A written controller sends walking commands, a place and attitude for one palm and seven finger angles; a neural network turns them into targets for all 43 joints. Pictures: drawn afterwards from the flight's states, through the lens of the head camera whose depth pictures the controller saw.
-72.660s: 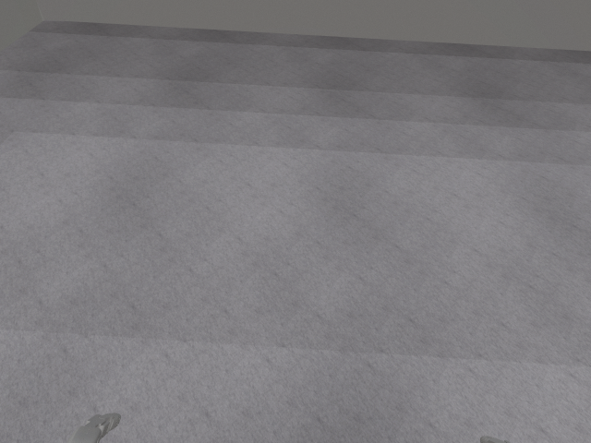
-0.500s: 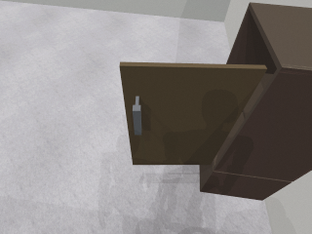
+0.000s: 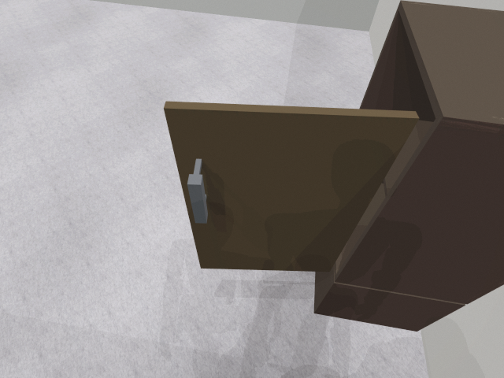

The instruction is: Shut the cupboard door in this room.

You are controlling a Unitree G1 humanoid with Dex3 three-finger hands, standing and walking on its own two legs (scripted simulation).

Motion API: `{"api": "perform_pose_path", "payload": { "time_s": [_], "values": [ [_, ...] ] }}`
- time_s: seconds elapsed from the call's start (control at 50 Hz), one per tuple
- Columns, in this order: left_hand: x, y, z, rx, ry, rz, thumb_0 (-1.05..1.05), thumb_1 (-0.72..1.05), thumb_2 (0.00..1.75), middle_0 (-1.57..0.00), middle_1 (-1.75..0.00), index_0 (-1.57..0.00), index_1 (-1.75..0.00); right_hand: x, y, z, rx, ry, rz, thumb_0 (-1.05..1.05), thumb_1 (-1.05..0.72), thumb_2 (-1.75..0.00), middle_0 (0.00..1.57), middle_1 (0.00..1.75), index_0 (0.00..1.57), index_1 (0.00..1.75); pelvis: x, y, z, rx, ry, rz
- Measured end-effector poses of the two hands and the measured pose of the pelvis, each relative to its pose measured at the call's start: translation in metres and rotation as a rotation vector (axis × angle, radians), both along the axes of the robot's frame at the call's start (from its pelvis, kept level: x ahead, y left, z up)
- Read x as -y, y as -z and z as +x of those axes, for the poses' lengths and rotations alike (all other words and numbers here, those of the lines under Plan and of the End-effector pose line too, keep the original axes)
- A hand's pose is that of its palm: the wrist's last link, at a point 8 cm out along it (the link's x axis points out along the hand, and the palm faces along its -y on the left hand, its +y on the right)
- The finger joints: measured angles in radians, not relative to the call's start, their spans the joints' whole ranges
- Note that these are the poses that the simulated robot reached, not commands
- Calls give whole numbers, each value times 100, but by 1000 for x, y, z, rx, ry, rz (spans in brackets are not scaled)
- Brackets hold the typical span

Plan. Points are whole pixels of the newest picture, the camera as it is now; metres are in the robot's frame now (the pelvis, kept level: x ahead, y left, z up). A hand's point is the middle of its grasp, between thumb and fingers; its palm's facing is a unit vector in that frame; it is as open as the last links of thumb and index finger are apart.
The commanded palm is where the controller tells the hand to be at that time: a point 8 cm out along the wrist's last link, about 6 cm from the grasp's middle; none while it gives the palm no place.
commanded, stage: shuffle to correct the standing spot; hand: left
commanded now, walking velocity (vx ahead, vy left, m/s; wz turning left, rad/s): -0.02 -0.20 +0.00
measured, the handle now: (199, 191) +0.43 +0.12 +0.01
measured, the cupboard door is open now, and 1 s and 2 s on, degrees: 98 98 98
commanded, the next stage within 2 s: come to a stop and stand still in 0.14 s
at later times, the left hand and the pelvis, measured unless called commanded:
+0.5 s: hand out of the picture +0.02 +0.07 -0.18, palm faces +0.10 -0.97 -0.21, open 7.3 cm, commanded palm none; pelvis -0.02 -0.11 -0.01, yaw +2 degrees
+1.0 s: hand out of the picture +0.02 +0.06 -0.19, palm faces +0.09 -0.98 -0.19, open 7.4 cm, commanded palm none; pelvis -0.01 -0.13 +0.00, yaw +2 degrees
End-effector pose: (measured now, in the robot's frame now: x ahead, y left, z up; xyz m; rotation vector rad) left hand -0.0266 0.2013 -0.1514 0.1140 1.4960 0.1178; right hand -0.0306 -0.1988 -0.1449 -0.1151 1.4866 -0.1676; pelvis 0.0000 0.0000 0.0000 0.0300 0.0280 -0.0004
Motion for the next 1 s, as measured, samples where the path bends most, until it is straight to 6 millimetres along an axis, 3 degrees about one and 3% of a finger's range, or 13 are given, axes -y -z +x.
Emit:
{"api": "perform_pose_path", "payload": {
  "time_s": [0.24,0.34,0.42,0.48,0.56,0.6,0.64,0.72,0.82,0.92,1.0],
  "values": [
    [47,0,-8,-10,-27,27,0,91,90,-20,-30,-20,-30,74,12,17,10,0,-46,1,-91,-89,20,29,20,30,53,9,-4,-17,-7,4],
    [71,-1,-13,-3,-80,17,0,91,90,-20,-30,-20,-30,104,1,28,32,-5,-82,1,-91,-89,20,29,20,30,77,3,-7,5,-38,-23],
    [79,5,7,18,-55,19,0,91,90,-20,-30,-20,-30,135,-6,9,108,63,-147,0,-91,-89,20,30,20,30,93,7,-14,19,-21,-67],
    [77,1,30,135,-57,62,0,91,90,-20,-30,-20,-30,151,1,3,46,-22,-120,0,-91,-90,20,29,20,30,107,11,-16,4,-31,-49],
    [87,0,45,258,-64,111,0,91,90,-20,-30,-20,-30,172,17,26,47,-121,-64,1,-91,-90,20,29,20,30,133,21,-16,-6,-46,-36],
    [96,12,41,260,-48,128,0,91,90,-20,-30,-20,-30,184,28,43,91,-116,-52,1,-91,-90,20,29,20,30,148,34,-15,-12,-38,-7],
    [109,16,32,207,-38,103,0,91,90,-20,-30,-20,-30,192,29,61,139,-110,-52,1,-91,-89,20,29,20,30,152,34,-14,1,-47,-19],
    [123,15,17,140,-37,63,0,91,90,-20,-30,-20,-30,196,15,96,236,-113,-70,1,-91,-90,20,29,20,30,147,28,-11,6,-37,-12],
    [114,26,8,103,-68,28,0,90,90,-20,-30,-20,-30,185,-8,122,309,-147,-106,1,-91,-90,20,29,20,30,137,24,-11,16,-31,-8],
    [97,17,19,93,-67,38,0,91,90,-20,-30,-20,-30,167,-25,117,307,-154,-111,1,-91,-90,20,29,20,30,130,9,-10,13,-32,-43],
    [89,4,36,141,-58,49,0,91,90,-20,-30,-20,-30,152,-25,103,262,-154,-79,1,-91,-90,20,29,20,30,127,0,-11,2,-40,-46]
  ]
}}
